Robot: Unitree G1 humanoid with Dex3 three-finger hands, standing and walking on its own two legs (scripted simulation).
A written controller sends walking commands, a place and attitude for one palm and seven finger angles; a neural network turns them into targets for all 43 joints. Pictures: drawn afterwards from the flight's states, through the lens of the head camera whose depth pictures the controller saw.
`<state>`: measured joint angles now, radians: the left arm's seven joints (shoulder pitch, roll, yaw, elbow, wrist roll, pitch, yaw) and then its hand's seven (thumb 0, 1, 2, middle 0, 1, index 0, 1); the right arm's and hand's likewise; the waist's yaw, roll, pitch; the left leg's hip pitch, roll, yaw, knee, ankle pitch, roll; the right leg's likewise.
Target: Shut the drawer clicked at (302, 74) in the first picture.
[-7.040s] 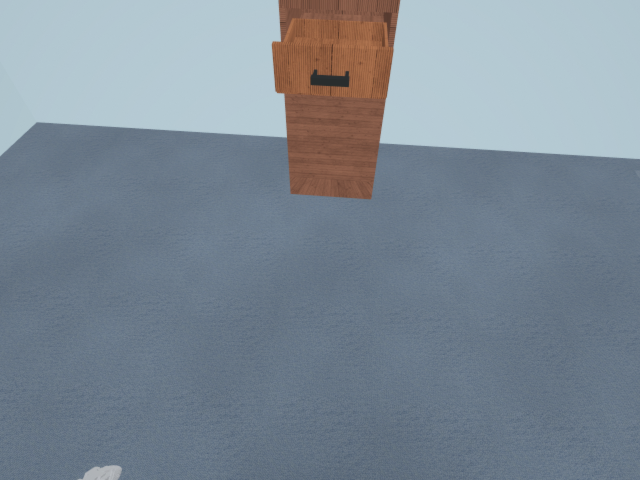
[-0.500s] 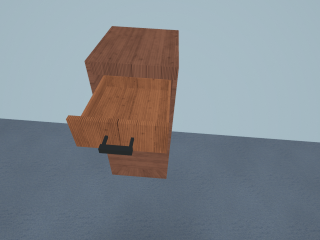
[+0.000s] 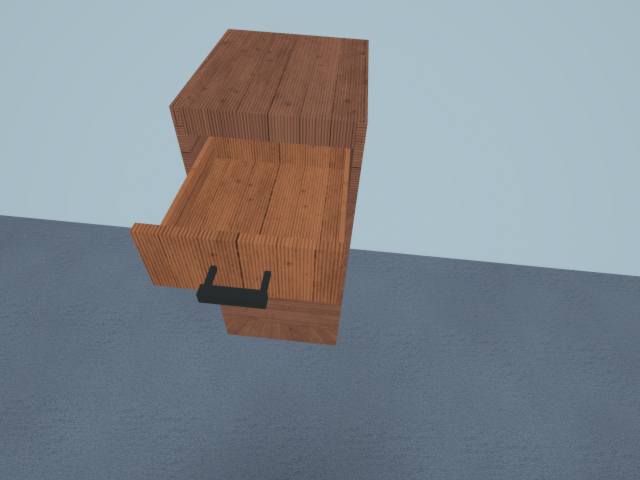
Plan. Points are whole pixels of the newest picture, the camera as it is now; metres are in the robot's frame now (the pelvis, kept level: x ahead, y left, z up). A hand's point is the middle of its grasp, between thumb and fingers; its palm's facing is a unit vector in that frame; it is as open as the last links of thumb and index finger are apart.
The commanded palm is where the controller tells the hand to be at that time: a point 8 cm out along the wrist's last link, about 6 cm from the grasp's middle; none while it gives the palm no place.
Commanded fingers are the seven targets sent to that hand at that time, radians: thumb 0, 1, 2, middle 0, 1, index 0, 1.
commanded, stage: shuffle to correct the standing spot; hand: left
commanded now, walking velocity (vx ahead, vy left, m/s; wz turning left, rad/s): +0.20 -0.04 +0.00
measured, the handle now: (236, 285) +0.41 +0.17 -0.04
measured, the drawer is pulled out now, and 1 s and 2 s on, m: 0.28 0.28 0.28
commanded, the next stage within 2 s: come to a stop and stand still in 0.30 s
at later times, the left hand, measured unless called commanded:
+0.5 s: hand out of the picture +0.07 +0.15 -0.19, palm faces +0.09 -0.98 -0.15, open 7.4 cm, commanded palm none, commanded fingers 0.00 0.90 0.90 -0.20 -0.30 -0.20 -0.30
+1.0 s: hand out of the picture +0.16 +0.15 -0.17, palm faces +0.01 -0.98 -0.21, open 7.3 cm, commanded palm none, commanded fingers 0.00 0.90 0.90 -0.20 -0.30 -0.20 -0.30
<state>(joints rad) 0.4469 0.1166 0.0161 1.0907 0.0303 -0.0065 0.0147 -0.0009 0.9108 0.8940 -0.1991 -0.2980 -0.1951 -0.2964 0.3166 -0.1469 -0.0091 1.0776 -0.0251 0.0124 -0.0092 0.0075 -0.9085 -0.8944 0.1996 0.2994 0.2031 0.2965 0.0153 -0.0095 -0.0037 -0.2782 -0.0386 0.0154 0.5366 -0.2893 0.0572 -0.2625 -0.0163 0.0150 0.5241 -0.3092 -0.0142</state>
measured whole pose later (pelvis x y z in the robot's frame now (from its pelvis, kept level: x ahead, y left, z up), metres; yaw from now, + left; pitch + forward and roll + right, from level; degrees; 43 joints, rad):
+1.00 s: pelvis +0.11 -0.03 +0.00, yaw -1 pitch -1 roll +0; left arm 0.24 0.17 0.02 1.00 0.02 0.02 0.04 0.00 0.92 0.89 -0.20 -0.30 -0.20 -0.30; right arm 0.22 -0.16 -0.02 1.05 -0.02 0.01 -0.02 0.01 -0.93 -0.89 0.20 0.30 0.20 0.30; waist 0.00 -0.01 0.04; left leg -0.22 0.01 0.13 0.49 -0.26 0.03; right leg -0.25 -0.02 -0.05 0.51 -0.26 -0.01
